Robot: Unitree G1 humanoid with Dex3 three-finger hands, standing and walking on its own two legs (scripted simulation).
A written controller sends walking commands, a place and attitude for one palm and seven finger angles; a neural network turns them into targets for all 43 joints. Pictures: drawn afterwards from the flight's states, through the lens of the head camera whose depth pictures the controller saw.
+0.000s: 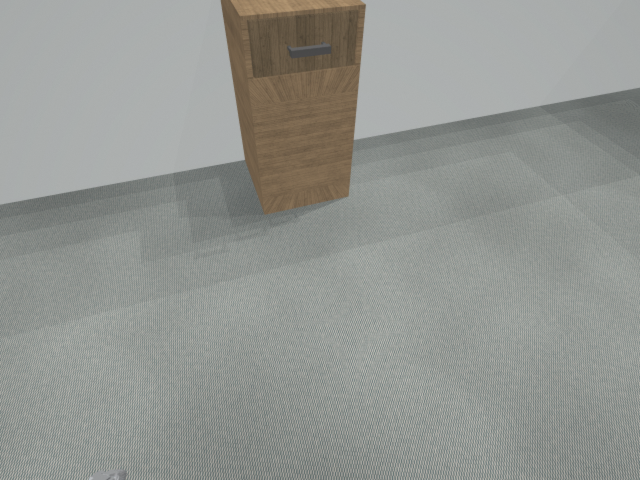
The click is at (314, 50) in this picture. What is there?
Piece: drawer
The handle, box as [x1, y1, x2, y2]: [287, 42, 330, 57]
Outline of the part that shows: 330,53 330,45 324,42 321,42 320,45 294,48 287,46 291,57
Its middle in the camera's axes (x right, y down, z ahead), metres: -0.04 -0.64 +1.30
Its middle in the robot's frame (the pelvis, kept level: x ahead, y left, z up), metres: +1.39 +0.12 -0.04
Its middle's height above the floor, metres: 0.73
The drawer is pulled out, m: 0.00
